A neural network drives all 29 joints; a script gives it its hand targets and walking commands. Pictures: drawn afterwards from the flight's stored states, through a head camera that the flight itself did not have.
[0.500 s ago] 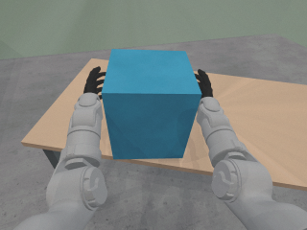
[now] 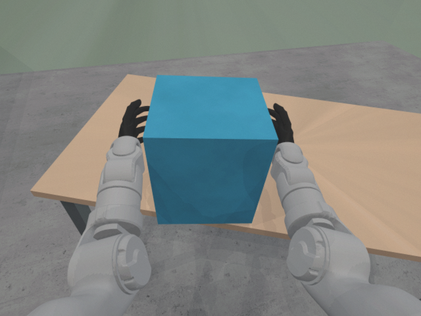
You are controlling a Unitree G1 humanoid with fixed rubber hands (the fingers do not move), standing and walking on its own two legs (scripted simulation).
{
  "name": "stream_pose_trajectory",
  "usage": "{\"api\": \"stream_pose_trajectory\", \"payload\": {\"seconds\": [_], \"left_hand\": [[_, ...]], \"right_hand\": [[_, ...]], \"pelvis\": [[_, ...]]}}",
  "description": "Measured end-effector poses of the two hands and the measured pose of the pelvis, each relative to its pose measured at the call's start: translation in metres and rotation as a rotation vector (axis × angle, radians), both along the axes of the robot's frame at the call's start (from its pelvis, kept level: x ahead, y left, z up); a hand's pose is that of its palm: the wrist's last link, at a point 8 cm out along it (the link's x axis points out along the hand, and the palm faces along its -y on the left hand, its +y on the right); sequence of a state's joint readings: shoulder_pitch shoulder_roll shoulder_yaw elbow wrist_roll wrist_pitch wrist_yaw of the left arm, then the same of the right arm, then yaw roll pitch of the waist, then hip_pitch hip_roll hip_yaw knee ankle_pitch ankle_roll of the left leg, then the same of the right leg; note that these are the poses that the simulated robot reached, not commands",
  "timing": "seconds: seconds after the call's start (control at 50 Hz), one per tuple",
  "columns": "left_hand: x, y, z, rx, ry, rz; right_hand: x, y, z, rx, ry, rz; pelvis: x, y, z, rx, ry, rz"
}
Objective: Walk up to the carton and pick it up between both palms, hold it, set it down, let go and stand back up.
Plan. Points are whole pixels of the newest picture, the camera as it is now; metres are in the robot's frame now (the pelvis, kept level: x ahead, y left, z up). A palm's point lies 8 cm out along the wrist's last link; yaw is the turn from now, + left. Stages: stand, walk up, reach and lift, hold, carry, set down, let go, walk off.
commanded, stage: set down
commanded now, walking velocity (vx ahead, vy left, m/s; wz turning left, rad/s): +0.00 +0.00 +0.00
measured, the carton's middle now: (206, 152) +0.43 +0.03 +0.10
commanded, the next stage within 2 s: none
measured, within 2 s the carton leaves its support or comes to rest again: rests again in 0.14 s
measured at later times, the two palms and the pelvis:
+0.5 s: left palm (129, 144) +0.40 +0.19 +0.13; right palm (277, 147) +0.42 -0.11 +0.13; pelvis +0.01 +0.00 +0.00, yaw +0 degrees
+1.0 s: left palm (129, 145) +0.40 +0.19 +0.13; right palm (277, 148) +0.42 -0.11 +0.13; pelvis +0.00 +0.00 +0.00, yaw -1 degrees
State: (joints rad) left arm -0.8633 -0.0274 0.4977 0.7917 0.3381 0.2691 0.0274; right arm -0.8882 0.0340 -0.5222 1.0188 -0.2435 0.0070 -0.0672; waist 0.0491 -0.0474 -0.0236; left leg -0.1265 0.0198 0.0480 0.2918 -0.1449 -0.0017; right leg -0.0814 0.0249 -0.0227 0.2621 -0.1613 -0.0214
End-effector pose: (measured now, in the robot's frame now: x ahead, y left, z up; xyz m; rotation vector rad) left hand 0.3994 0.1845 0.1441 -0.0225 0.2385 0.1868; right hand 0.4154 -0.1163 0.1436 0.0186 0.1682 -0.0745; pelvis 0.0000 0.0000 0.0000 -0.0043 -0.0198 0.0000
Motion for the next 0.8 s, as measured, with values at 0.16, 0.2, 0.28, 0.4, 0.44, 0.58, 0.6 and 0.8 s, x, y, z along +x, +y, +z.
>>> {"api": "stream_pose_trajectory", "payload": {"seconds": [0.16,0.2,0.28,0.4,0.44,0.58,0.6,0.8], "left_hand": [[0.002,0.003,-0.006,0.001,0.001,0.01],[0.002,0.004,-0.008,0.001,0.002,0.012],[0.003,0.004,-0.013,0.001,0.003,0.012],[0.003,0.004,-0.015,0.001,-0.007,0.012],[0.002,0.004,-0.015,0.005,-0.009,0.011],[0.0,0.004,-0.014,0.004,-0.021,0.012],[-0.001,0.004,-0.014,0.003,-0.022,0.012],[-0.002,0.004,-0.014,-0.002,-0.033,0.01]], "right_hand": [[0.004,0.003,-0.009,-0.002,0.001,0.01],[0.005,0.004,-0.011,-0.004,0.001,0.012],[0.006,0.004,-0.015,-0.008,0.002,0.013],[0.006,0.004,-0.016,-0.007,-0.009,0.013],[0.006,0.004,-0.016,-0.007,-0.012,0.013],[0.003,0.004,-0.015,-0.014,-0.025,0.015],[0.003,0.004,-0.015,-0.015,-0.026,0.015],[0.001,0.004,-0.014,-0.016,-0.038,0.013]], "pelvis": [[0.004,0.0,0.0,0.0,0.009,0.002],[0.005,0.0,0.0,0.0,0.011,0.002],[0.006,0.0,0.0,0.0,0.014,0.003],[0.008,0.0,0.0,-0.001,0.016,0.001],[0.008,0.0,0.0,-0.001,0.014,0.0],[0.005,0.001,0.0,0.0,0.003,0.0],[0.005,0.001,0.0,0.0,0.002,0.0],[0.002,0.002,0.001,0.001,0.002,-0.005]]}}
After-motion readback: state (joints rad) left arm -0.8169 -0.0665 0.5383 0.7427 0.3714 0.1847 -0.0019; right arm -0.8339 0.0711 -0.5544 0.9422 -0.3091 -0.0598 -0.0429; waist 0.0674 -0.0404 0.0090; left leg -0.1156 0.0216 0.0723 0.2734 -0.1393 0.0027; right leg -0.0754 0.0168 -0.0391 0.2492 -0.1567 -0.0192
